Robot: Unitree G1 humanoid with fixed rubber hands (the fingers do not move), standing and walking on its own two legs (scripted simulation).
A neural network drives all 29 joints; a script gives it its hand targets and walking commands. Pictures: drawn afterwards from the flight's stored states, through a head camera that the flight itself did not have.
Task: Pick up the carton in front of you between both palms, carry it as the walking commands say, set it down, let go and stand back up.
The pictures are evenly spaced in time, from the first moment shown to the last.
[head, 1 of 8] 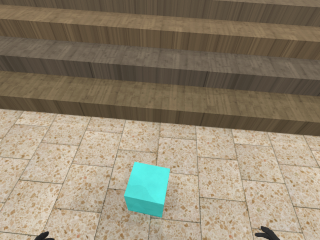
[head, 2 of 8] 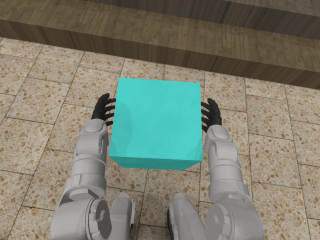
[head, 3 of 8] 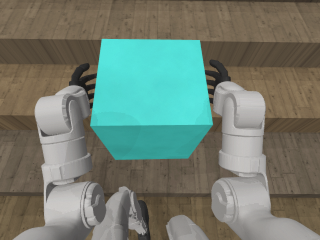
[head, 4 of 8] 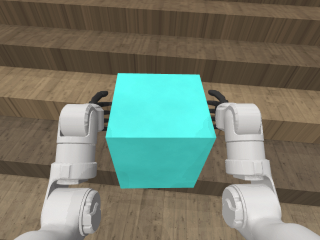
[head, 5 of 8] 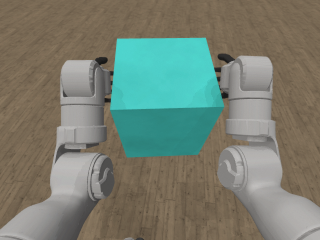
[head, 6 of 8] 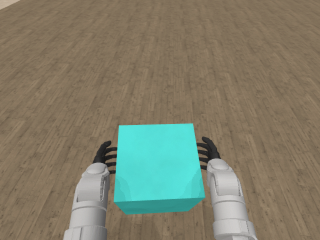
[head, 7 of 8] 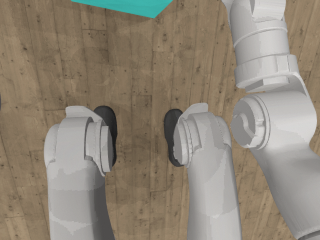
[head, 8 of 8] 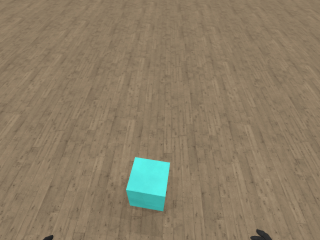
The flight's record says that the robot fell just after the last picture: no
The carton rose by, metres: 2.40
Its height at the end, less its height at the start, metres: +1.65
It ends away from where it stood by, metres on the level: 5.89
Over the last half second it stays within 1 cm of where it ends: yes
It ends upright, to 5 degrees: yes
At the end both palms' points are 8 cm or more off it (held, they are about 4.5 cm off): yes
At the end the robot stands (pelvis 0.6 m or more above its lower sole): yes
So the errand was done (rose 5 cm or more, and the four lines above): yes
